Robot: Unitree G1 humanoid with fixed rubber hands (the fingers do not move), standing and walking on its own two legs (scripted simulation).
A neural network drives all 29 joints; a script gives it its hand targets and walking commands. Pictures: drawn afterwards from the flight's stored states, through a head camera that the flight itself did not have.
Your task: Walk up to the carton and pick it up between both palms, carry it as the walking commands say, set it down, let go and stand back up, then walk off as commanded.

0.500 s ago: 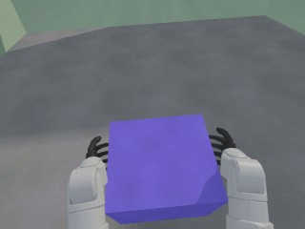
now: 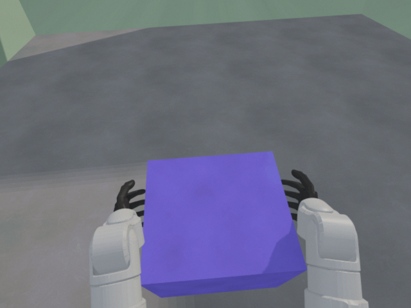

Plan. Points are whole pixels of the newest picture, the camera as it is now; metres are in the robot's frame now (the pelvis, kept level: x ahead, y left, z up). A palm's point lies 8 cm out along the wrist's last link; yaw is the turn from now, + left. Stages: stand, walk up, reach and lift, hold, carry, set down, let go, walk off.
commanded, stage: carry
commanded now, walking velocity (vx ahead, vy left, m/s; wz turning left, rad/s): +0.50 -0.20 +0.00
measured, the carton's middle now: (215, 226) +0.30 +0.02 +0.00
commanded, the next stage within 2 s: none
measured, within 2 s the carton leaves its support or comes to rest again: neither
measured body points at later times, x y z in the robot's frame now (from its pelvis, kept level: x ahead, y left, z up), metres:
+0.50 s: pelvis +0.11 -0.03 +0.02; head +0.12 -0.03 +0.47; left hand +0.39 +0.16 +0.09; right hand +0.41 -0.18 +0.09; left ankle +0.03 +0.11 -0.72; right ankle +0.11 -0.12 -0.72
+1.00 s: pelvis +0.37 -0.06 +0.01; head +0.41 -0.06 +0.46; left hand +0.65 +0.12 +0.08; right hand +0.68 -0.21 +0.08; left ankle +0.31 +0.08 -0.72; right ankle +0.25 -0.16 -0.63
